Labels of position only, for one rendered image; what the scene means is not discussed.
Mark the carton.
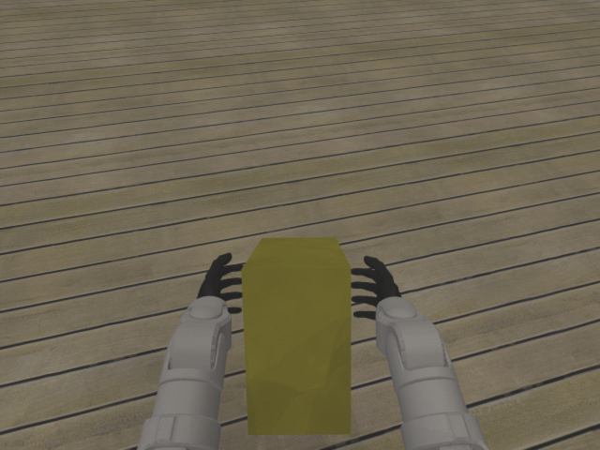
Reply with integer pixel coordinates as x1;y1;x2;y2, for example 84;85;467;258
241;237;351;435

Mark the right robot hand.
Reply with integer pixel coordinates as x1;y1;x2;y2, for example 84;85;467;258
351;256;401;321

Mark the left robot forearm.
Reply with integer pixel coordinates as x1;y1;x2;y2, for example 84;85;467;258
137;296;232;450

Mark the right robot forearm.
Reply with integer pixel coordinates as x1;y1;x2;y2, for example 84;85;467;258
375;296;489;450

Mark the left robot hand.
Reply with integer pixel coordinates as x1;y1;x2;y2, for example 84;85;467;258
197;253;243;314

